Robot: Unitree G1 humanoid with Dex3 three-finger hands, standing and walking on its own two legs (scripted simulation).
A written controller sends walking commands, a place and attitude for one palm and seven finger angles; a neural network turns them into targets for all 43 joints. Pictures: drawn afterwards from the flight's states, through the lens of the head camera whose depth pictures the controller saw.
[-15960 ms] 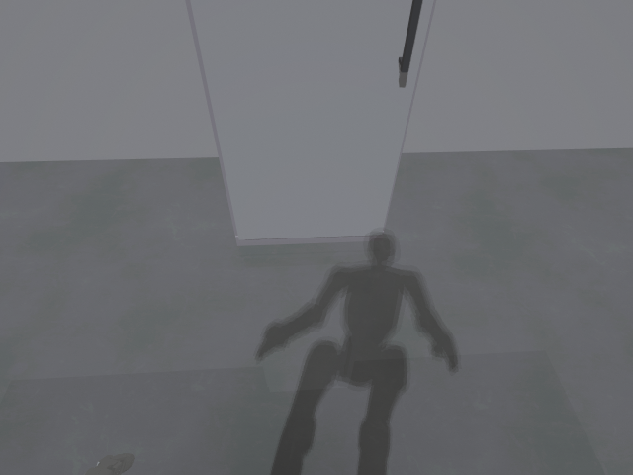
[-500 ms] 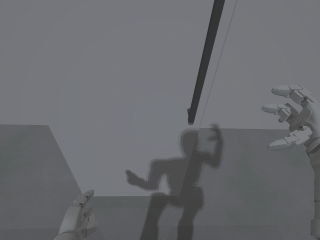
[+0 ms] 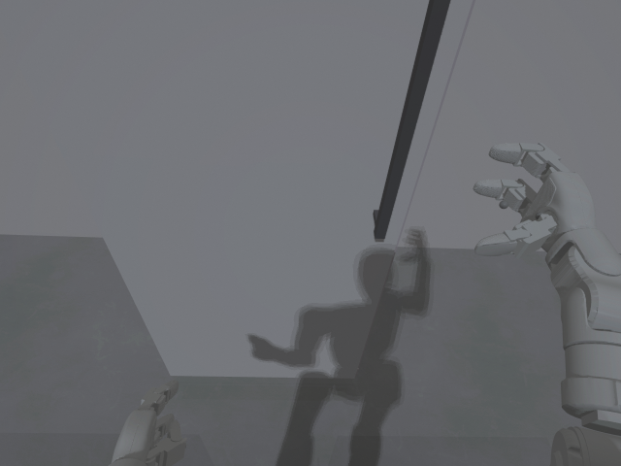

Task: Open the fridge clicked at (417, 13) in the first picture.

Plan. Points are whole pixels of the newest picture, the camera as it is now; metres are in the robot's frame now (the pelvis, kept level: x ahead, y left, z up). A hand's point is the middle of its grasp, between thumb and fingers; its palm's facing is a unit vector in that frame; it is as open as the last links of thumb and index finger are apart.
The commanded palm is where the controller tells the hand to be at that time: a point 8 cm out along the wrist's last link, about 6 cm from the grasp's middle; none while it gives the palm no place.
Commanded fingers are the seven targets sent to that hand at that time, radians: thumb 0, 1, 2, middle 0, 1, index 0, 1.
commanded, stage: move the hooked fingers beside the handle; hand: right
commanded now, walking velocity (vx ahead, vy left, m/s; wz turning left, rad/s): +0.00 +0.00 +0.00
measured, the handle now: (404, 118) +0.51 -0.09 +0.23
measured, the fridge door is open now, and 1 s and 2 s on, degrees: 0 0 0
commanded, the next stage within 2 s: feel for the door with the fingertips in 1.40 s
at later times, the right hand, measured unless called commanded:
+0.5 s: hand (455, 174) +0.44 -0.16 +0.19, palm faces -0.03 +1.00 +0.02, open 14.0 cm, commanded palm +0.43 -0.21 +0.19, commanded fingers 0.00 0.50 -0.30 0.30 1.20 0.30 1.20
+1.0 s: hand (451, 173) +0.45 -0.15 +0.19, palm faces -0.02 +1.00 +0.01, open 14.0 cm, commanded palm +0.43 -0.20 +0.19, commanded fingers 0.00 0.50 -0.30 0.30 1.20 0.30 1.20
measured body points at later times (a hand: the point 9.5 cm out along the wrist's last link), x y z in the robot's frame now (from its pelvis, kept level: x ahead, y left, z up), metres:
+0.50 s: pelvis +0.00 +0.01 +0.00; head +0.01 +0.01 +0.45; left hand +0.11 +0.27 -0.11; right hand +0.44 -0.21 +0.19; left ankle -0.03 +0.10 -0.74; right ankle +0.03 -0.09 -0.74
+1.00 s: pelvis +0.01 +0.01 +0.00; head +0.02 +0.02 +0.45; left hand +0.10 +0.27 -0.12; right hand +0.44 -0.21 +0.19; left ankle -0.03 +0.10 -0.74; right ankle +0.03 -0.09 -0.74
